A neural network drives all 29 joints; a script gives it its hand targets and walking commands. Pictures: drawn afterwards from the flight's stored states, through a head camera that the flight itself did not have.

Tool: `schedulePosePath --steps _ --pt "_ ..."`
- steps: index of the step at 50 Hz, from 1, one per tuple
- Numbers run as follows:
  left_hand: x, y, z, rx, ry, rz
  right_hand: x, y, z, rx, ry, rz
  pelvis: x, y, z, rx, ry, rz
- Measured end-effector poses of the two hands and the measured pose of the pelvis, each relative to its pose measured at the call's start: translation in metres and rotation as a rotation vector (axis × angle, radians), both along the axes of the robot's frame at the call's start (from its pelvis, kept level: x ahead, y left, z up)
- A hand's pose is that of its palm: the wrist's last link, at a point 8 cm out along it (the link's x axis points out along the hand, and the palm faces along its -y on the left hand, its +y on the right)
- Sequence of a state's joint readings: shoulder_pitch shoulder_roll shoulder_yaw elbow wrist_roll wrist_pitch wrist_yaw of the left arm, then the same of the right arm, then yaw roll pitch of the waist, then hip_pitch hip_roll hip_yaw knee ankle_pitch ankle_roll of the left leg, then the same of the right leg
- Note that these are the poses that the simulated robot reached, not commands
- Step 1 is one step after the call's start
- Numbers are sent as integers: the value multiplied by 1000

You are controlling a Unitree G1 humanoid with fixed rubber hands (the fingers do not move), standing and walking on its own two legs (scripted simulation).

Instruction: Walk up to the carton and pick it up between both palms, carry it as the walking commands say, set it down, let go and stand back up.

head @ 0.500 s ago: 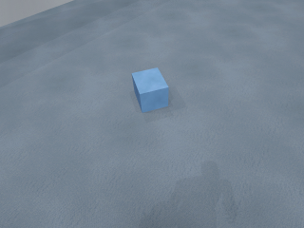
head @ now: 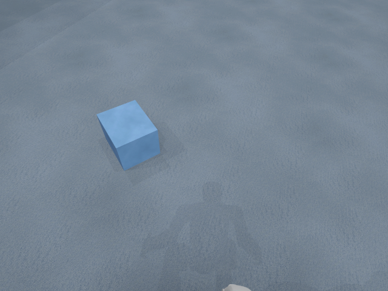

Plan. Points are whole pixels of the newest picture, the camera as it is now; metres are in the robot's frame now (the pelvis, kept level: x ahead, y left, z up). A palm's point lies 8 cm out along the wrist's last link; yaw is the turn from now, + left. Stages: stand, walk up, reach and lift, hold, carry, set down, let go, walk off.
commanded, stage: walk up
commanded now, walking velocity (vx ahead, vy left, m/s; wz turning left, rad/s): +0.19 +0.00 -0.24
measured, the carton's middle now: (129, 134) +1.03 +0.39 -0.66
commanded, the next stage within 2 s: none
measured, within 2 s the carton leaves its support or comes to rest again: neither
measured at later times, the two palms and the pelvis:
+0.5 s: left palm out of the picture +0.08 +0.24 -0.12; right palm (296, 218) +0.31 -0.25 -0.10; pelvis +0.14 -0.02 +0.00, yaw +13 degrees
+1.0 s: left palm (61, 207) +0.34 +0.35 -0.14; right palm (270, 203) +0.35 -0.19 -0.10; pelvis +0.31 +0.07 +0.01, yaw +26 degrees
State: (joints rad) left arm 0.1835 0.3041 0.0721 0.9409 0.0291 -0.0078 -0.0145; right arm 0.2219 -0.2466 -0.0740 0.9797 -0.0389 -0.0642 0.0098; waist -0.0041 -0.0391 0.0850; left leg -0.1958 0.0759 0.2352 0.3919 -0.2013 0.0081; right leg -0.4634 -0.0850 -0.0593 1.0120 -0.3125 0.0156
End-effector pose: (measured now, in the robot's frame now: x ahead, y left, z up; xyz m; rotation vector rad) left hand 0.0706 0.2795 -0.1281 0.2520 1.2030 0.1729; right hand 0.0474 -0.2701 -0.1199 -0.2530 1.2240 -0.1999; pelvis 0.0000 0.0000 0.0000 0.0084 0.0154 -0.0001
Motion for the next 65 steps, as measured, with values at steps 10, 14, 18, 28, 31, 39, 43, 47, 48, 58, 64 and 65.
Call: schedulePosePath --steps 10,14,18,28,31,39,43,47,48,58,64,65 --pt "189 -64 27 5 -287 -147 -4 -26 -35 58 149 -131 68 -25 -16 28 -9 24" --pt "177 -68 28 14 -286 -65 55 -22 -38 86 101 -51 80 -32 -14 28 -2 85" --pt "131 -57 24 0 -239 76 124 -13 -24 108 38 86 99 -36 -5 11 2 148" --pt "-25 -40 1 -49 121 399 327 46 27 64 -205 393 160 -8 2 -8 -1 250" --pt "-39 -38 -8 -85 197 460 379 87 33 64 -254 469 182 13 -4 -24 3 275" --pt "58 20 -39 -112 137 458 392 130 6 -9 -164 433 242 64 -19 -39 2 350" --pt "148 51 -25 -99 15 409 340 109 9 -58 43 355 263 70 -3 -60 2 397" --pt "219 68 -13 -93 -67 370 310 91 18 -89 172 296 286 71 4 -73 -3 434" --pt "235 70 -11 -94 -87 362 305 86 20 -98 198 286 292 70 5 -74 -4 442" --pt "385 41 6 -135 -267 300 346 47 13 -92 309 262 380 51 -2 -43 2 486" --pt "401 28 -3 -42 -226 395 453 38 -20 -55 265 359 445 34 -17 -30 10 531" --pt "388 25 -3 -34 -188 426 480 45 -21 -40 227 391 454 33 -14 -25 9 538"
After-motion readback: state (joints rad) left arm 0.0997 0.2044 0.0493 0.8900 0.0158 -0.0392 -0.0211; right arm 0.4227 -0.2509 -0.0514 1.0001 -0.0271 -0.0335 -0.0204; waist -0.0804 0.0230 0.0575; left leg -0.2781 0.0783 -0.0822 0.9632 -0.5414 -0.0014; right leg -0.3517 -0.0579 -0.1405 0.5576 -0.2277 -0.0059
